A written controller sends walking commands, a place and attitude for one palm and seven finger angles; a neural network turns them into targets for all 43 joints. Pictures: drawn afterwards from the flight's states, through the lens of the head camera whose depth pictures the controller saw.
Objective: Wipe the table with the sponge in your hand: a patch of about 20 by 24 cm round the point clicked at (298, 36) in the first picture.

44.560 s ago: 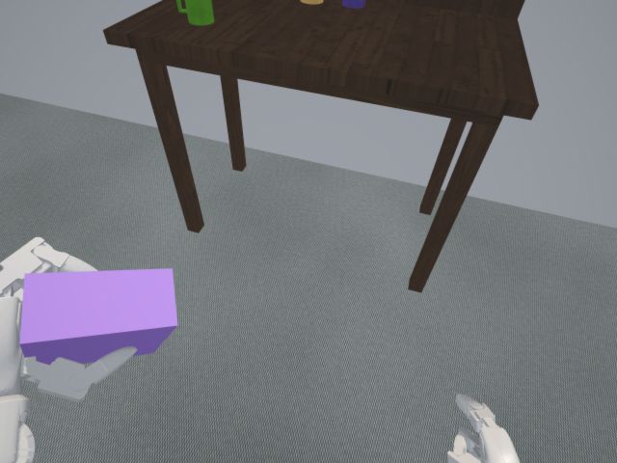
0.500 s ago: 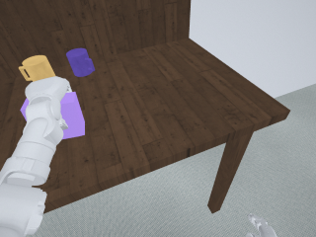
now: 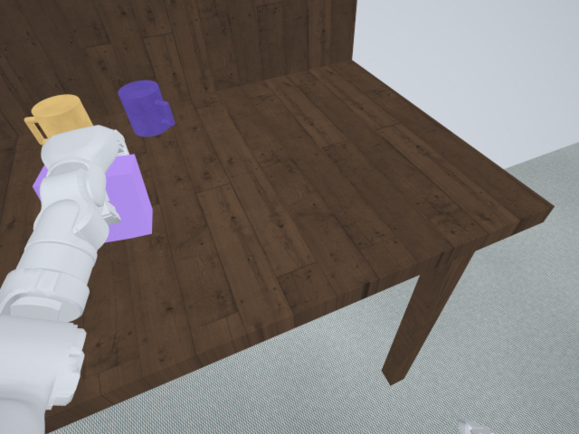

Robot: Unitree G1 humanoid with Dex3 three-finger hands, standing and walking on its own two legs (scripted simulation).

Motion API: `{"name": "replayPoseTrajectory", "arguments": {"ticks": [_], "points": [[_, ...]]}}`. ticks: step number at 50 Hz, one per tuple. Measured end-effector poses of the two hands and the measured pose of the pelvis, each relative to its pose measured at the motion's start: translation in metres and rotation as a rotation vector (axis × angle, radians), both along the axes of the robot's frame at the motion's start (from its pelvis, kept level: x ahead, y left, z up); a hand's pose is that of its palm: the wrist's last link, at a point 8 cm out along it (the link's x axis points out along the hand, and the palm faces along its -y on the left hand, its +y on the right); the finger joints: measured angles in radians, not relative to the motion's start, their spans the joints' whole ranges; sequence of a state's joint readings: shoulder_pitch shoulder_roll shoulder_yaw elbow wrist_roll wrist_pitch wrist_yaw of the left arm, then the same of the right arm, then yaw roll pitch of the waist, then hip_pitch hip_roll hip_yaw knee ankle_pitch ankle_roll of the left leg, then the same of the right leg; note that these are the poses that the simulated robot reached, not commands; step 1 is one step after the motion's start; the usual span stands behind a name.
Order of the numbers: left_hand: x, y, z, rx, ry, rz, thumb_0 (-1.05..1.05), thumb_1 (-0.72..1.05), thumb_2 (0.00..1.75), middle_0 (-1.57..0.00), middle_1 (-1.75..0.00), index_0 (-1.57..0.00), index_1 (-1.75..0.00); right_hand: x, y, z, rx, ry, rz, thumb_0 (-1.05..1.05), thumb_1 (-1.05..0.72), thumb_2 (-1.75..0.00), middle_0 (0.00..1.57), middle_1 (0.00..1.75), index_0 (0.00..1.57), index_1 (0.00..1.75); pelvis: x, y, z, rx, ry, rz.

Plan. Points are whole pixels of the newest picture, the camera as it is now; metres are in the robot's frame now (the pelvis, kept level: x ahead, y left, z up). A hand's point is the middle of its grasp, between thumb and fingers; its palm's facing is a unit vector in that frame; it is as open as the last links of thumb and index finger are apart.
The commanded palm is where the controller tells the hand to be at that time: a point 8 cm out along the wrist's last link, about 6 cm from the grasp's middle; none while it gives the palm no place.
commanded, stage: slide back across to the first lane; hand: left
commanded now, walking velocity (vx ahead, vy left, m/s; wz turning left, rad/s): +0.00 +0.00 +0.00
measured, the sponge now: (105, 211) +0.40 +0.30 +0.11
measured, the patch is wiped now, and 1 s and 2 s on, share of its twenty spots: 1.00 1.00 1.00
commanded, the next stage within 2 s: wipe back along the first lane in 0.50 s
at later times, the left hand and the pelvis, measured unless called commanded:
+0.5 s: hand (50, 192) +0.39 +0.35 +0.16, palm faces -0.03 -0.04 -1.00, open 10.0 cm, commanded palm +0.35 +0.34 +0.22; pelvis +0.02 +0.02 +0.00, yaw +2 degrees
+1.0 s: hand (31, 223) +0.33 +0.35 +0.16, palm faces +0.06 -0.07 -1.00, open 10.0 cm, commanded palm +0.30 +0.34 +0.20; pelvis +0.01 +0.02 +0.00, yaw +2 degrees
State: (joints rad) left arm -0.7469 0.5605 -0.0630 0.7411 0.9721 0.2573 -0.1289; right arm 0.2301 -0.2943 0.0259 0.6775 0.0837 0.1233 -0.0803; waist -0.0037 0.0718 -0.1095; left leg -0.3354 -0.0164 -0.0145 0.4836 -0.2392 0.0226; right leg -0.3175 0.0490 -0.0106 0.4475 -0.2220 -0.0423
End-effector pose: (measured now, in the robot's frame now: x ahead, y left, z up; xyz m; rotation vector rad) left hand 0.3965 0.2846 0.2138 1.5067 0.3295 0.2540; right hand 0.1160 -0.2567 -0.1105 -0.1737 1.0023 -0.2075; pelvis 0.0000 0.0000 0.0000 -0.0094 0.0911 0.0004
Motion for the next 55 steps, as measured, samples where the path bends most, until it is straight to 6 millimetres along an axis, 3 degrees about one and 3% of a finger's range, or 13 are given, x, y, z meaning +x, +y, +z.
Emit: {"name": "replayPoseTrajectory", "arguments": {"ticks": [10, 21, 33, 42, 55], "points": [[-0.012, 0.014, 0.001, -0.010, -0.071, 0.013, 0.00, -0.54, 1.09, -0.73, -1.33, -0.76, -1.38, 0.046, 0.023, 0.017, 0.018, -0.100, 0.056, 0.01, -0.91, -0.90, 0.20, 0.30, 0.20, 0.30, 0.008, 0.013, 0.002, -0.002, -0.026, -0.003], [-0.024, 0.051, 0.006, 0.015, -0.021, 0.107, 0.00, -0.53, 1.09, -0.72, -1.35, -0.75, -1.39, 0.090, 0.045, 0.030, 0.022, -0.175, 0.145, 0.01, -0.91, -0.90, 0.20, 0.30, 0.20, 0.30, 0.015, 0.018, 0.003, -0.005, -0.030, 0.025], [-0.032, 0.064, 0.002, -0.002, -0.010, 0.061, -0.01, -0.53, 1.09, -0.71, -1.36, -0.74, -1.40, 0.088, 0.047, 0.023, 0.026, -0.134, 0.160, 0.01, -0.91, -0.90, 0.20, 0.30, 0.20, 0.30, 0.025, 0.020, 0.003, -0.009, -0.028, 0.025], [-0.058, 0.063, 0.002, 0.002, -0.071, 0.068, -0.01, -0.52, 1.09, -0.70, -1.37, -0.73, -1.41, 0.080, 0.042, 0.018, 0.037, -0.110, 0.157, 0.01, -0.91, -0.90, 0.20, 0.30, 0.20, 0.30, 0.022, 0.022, 0.002, -0.010, -0.033, 0.022], [-0.093, 0.055, -0.001, -0.019, -0.095, 0.104, -0.02, -0.51, 1.09, -0.69, -1.38, -0.72, -1.43, 0.099, 0.058, 0.033, 0.059, -0.219, 0.206, 0.01, -0.91, -0.90, 0.20, 0.30, 0.20, 0.30, 0.009, 0.017, 0.001, -0.007, -0.070, 0.030]]}}
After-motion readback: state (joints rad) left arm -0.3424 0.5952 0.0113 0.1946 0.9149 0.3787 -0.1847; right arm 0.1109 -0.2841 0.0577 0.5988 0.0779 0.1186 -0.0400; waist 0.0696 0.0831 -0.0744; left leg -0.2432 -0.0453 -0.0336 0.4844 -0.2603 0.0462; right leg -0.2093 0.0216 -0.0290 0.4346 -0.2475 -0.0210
